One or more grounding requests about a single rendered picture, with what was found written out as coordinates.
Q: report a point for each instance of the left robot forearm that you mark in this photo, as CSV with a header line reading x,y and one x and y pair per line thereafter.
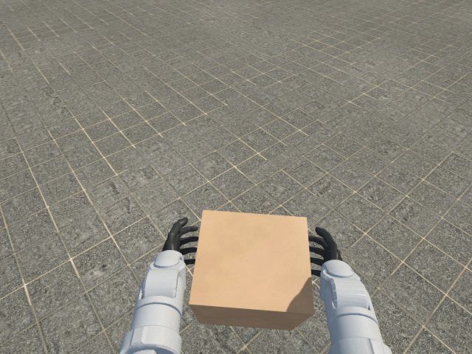
x,y
158,310

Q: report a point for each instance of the carton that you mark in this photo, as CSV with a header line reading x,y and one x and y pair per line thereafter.
x,y
252,270

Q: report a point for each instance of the right robot forearm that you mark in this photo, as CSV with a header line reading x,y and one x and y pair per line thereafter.
x,y
350,315

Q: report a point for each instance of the robot left hand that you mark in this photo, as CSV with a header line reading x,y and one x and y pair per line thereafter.
x,y
174,242

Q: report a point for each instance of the robot right hand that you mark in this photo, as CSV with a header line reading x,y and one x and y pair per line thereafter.
x,y
329,251

